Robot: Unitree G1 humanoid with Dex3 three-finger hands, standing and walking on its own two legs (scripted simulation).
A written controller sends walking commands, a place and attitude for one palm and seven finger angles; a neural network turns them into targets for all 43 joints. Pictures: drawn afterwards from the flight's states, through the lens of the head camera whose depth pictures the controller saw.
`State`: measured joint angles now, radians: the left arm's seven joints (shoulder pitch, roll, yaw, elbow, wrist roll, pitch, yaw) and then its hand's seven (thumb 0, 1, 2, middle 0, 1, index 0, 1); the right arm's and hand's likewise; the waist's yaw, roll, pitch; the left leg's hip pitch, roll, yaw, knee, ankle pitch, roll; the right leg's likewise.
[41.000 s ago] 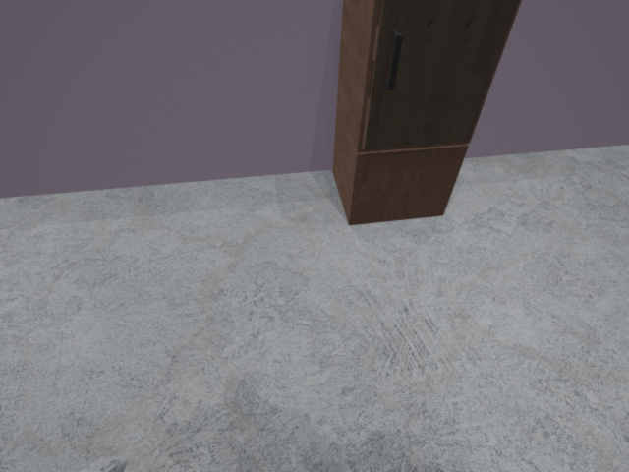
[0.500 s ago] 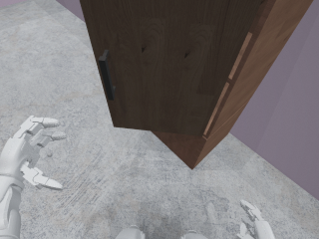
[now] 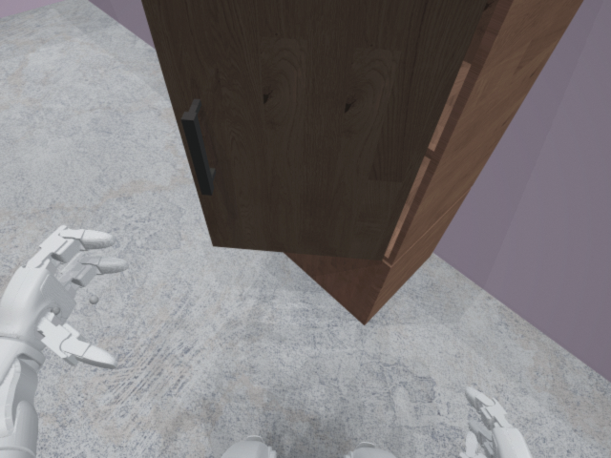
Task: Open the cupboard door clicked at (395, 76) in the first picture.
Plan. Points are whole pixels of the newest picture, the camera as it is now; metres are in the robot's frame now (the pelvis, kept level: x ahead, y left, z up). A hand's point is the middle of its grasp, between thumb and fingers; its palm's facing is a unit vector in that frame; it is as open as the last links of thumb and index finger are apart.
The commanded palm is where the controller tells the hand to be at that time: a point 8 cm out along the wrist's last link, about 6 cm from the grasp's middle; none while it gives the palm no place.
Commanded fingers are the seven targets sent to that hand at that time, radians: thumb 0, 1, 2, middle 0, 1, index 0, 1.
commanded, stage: raise the hand with hooked fingers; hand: left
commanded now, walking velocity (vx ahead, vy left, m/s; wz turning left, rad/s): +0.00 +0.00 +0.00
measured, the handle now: (202, 150) +0.57 +0.20 +0.04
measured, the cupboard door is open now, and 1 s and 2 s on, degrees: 41 41 41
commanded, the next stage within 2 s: move the hooked fingers beside the handle in 0.04 s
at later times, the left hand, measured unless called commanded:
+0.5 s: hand (116, 258) +0.34 +0.27 +0.05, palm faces -0.05 -1.00 -0.01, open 14.0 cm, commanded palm +0.32 +0.32 +0.06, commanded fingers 0.00 -0.50 0.30 -0.30 -1.20 -0.30 -1.20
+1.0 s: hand (130, 219) +0.41 +0.27 +0.05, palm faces -0.04 -1.00 -0.02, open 14.0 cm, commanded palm +0.39 +0.31 +0.05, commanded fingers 0.00 -0.50 0.30 -0.30 -1.20 -0.30 -1.20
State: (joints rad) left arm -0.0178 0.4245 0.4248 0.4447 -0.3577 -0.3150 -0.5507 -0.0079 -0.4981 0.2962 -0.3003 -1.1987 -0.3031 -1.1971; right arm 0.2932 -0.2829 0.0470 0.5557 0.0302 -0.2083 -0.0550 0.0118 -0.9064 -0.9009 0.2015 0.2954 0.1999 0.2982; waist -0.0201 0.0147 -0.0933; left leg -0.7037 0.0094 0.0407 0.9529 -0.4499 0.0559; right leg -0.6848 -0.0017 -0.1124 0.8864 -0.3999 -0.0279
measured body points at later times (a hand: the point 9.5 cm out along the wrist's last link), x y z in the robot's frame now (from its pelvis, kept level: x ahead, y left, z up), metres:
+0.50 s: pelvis +0.00 +0.00 -0.01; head +0.07 +0.02 +0.44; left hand +0.34 +0.32 +0.06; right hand +0.13 -0.26 -0.09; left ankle +0.01 +0.08 -0.69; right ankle +0.02 -0.11 -0.69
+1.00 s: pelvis +0.00 +0.00 -0.01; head +0.10 +0.03 +0.43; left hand +0.40 +0.32 +0.06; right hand +0.08 -0.27 -0.11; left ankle +0.01 +0.08 -0.69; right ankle +0.02 -0.11 -0.69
